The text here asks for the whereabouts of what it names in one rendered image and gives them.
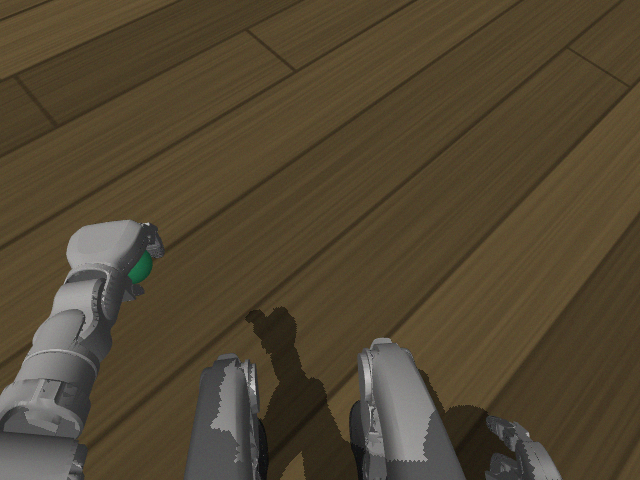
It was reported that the ball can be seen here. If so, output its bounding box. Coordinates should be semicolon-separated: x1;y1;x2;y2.
128;250;153;284

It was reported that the right robot foot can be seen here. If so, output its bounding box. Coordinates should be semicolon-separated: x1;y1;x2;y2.
349;400;388;480

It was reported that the left robot hand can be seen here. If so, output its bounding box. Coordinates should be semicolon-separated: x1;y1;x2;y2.
66;220;165;302

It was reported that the right robot hand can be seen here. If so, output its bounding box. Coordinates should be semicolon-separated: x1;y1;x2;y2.
485;416;563;480

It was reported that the left robot arm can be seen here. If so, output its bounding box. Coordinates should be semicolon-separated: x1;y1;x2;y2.
0;263;126;480

